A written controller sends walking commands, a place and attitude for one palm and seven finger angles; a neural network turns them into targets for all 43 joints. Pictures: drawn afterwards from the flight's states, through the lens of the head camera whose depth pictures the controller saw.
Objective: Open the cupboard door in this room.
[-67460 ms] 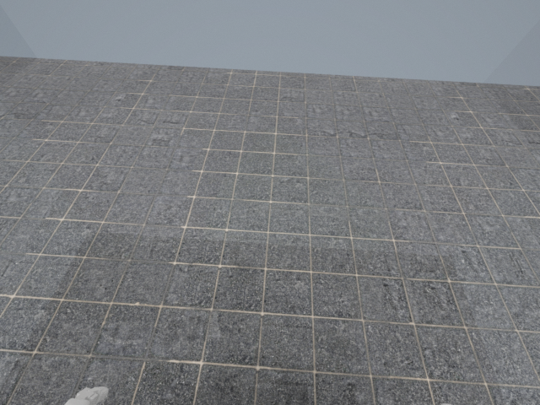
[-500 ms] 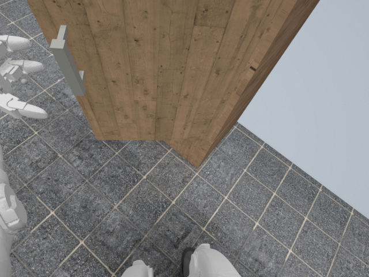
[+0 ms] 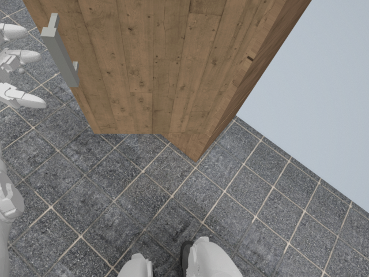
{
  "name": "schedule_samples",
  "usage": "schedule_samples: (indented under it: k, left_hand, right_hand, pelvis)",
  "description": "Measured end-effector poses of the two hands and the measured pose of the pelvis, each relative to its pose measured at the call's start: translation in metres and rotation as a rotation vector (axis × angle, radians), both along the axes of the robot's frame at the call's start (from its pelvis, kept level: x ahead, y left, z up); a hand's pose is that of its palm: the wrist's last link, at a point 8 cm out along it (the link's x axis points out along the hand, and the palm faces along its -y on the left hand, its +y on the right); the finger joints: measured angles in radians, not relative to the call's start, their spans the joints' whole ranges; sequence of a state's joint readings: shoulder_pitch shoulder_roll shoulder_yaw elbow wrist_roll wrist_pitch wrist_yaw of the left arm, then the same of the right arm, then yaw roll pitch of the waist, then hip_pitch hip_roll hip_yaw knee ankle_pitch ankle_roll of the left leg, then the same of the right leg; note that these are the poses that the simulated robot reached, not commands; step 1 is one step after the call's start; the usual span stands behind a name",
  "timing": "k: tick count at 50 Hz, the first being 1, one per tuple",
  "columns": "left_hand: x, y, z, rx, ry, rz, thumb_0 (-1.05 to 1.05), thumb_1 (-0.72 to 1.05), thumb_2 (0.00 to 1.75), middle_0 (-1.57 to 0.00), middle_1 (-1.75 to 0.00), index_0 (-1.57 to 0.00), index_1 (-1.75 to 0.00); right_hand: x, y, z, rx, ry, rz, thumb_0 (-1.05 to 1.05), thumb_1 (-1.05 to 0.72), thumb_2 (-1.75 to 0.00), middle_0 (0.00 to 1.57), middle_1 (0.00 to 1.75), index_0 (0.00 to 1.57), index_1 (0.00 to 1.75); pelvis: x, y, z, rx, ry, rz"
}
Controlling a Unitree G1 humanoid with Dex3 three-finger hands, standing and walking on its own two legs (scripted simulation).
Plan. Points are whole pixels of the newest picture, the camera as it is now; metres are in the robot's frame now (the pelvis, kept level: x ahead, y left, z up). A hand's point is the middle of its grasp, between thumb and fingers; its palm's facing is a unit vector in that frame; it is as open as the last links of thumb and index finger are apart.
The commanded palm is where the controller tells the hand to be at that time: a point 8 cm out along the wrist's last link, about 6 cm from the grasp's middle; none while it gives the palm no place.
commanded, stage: slide the fingers in behind the handle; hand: left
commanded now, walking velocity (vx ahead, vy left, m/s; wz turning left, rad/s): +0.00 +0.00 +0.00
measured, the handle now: (64, 53) +0.55 +0.21 +0.08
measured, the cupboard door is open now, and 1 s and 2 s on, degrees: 43 42 42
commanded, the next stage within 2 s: close the thumb around the handle in 1.58 s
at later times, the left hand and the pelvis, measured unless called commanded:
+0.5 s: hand (43, 72) +0.50 +0.24 +0.08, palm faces -0.04 -1.00 -0.01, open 14.0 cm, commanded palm +0.49 +0.27 +0.08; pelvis +0.00 +0.00 +0.00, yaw +0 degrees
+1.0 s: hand (60, 77) +0.49 +0.21 +0.08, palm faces -0.04 -1.00 +0.00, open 14.0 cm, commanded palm +0.47 +0.24 +0.08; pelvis +0.01 +0.00 +0.01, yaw +0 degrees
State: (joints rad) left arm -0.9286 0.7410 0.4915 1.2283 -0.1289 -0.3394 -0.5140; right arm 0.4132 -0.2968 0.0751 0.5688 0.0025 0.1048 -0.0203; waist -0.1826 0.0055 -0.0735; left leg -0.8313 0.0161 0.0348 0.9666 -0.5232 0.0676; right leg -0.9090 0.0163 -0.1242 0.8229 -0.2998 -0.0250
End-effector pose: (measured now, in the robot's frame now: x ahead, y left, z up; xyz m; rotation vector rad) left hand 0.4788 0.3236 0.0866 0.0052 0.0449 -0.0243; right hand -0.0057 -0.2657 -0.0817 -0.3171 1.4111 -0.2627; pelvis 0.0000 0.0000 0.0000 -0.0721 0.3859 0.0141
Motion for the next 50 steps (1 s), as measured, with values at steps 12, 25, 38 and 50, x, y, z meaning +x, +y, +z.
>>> schedule_samples:
  k: [12,25,38,50]
  left_hand:
    - [0.006,-0.022,-0.010,-0.006,0.002,-0.012,-0.02,-0.50,0.30,-0.30,-1.20,-0.30,-1.20]
    - [0.005,-0.031,-0.007,0.008,0.004,-0.011,-0.02,-0.50,0.30,-0.30,-1.20,-0.30,-1.21]
    - [0.005,-0.051,-0.011,-0.004,-0.001,-0.007,-0.02,-0.50,0.30,-0.30,-1.20,-0.30,-1.20]
    - [-0.005,-0.062,-0.009,-0.006,0.004,-0.012,-0.02,-0.50,0.30,-0.30,-1.20,-0.30,-1.20]
  right_hand:
    - [-0.021,-0.003,0.004,-0.006,0.035,-0.035,0.00,-0.91,-0.90,0.20,0.30,0.20,0.30]
    - [-0.005,0.002,0.001,0.023,-0.003,-0.021,0.00,-0.91,-0.90,0.20,0.30,0.20,0.30]
    - [0.014,0.003,-0.003,0.042,-0.051,-0.014,0.00,-0.91,-0.90,0.20,0.30,0.20,0.30]
    - [0.017,0.003,-0.005,0.059,-0.061,-0.001,0.00,-0.91,-0.90,0.20,0.30,0.20,0.30]
  pelvis:
    - [-0.002,-0.002,-0.001,0.003,0.006,-0.011]
    - [0.002,-0.002,0.002,0.005,-0.003,-0.010]
    - [0.007,-0.002,0.003,0.009,-0.011,-0.015]
    - [0.005,-0.004,0.005,0.014,-0.031,-0.006]
